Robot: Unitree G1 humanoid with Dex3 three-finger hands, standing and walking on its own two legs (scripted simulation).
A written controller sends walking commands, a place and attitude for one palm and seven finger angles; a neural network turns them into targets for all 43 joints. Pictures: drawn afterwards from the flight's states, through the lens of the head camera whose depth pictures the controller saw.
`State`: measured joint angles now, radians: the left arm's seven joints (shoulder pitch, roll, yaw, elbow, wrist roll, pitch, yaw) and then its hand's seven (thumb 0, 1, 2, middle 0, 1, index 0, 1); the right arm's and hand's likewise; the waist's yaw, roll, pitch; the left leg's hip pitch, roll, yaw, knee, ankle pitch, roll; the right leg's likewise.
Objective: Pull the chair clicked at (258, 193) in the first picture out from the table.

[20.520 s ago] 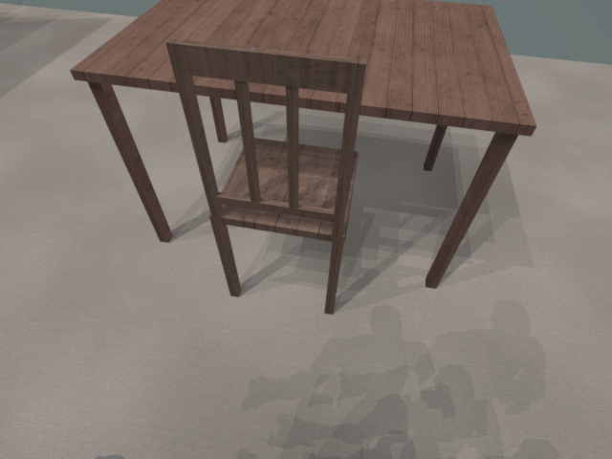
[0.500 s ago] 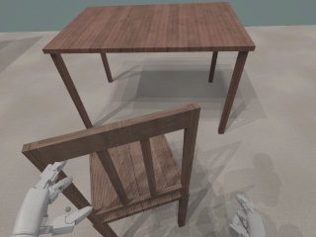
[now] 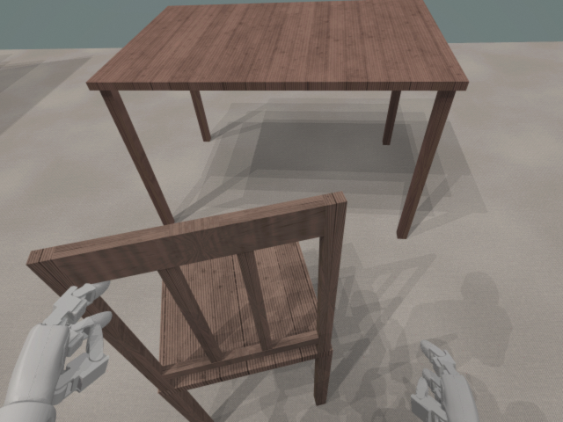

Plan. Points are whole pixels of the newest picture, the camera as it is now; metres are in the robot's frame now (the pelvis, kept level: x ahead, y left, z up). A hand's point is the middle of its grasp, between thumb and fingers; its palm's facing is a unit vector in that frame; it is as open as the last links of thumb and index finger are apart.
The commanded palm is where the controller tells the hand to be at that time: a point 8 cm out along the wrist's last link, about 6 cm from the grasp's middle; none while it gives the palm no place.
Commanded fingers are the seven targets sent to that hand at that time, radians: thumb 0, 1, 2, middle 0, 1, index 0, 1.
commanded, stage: draw the hand back to the body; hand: left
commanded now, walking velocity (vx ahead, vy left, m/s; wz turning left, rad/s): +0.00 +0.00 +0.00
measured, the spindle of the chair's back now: (196, 320) +0.28 +0.19 -0.06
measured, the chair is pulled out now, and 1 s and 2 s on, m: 0.59 0.58 0.58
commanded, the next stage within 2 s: step back with the hand held close in 0.10 s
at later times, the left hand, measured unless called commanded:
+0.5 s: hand (80, 367) +0.15 +0.26 +0.08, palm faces +0.11 -0.82 -0.56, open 6.8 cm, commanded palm +0.11 +0.31 +0.18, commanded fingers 0.00 0.90 0.90 -0.20 -0.30 -0.20 -0.30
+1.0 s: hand out of the picture +0.09 +0.31 +0.16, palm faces +0.42 -0.78 -0.46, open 7.4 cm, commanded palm +0.03 +0.35 +0.18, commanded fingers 0.00 0.90 0.90 -0.20 -0.30 -0.20 -0.30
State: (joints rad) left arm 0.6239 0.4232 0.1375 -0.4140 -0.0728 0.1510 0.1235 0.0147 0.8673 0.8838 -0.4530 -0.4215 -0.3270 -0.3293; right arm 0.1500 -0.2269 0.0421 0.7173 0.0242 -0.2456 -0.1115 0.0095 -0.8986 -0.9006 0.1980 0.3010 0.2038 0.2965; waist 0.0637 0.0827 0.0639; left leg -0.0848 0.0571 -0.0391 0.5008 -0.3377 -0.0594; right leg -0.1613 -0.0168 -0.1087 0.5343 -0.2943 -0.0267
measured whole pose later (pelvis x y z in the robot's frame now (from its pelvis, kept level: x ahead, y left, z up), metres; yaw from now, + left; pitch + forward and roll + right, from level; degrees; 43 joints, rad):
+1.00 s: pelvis -0.11 +0.06 -0.01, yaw +0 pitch -2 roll -2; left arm 0.53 0.41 0.38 -0.50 0.01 -0.13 0.18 0.02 0.89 0.90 -0.21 -0.31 -0.21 -0.30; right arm 0.25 -0.19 0.03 0.61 0.01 -0.13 -0.11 0.01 -0.90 -0.90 0.20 0.30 0.21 0.30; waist -0.02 0.00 0.01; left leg -0.36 0.01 -0.01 0.59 -0.20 0.02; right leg -0.38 -0.04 -0.05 0.59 -0.26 0.02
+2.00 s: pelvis -0.26 +0.04 +0.00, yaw +3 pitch -2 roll -1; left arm 0.55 0.42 0.41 -0.47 0.00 -0.19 0.16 0.02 0.89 0.90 -0.21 -0.31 -0.21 -0.30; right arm 0.28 -0.19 0.02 0.68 0.01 -0.18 -0.09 0.01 -0.90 -0.90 0.20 0.30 0.20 0.30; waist -0.02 -0.01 -0.01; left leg -0.29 0.01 -0.03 0.52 -0.21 0.01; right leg -0.27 -0.02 -0.05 0.48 -0.21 0.01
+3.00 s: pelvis -0.23 +0.01 +0.00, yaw +4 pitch -1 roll +0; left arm 0.36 0.16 -0.03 1.08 0.01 0.02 0.03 0.01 0.91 0.90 -0.20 -0.30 -0.20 -0.30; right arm 0.35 -0.13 0.01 1.05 -0.02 0.00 -0.03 0.00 -0.90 -0.90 0.20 0.30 0.20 0.30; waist 0.00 0.02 0.06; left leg -0.26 0.02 -0.06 0.49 -0.21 -0.03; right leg -0.24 -0.01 -0.08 0.49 -0.23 -0.03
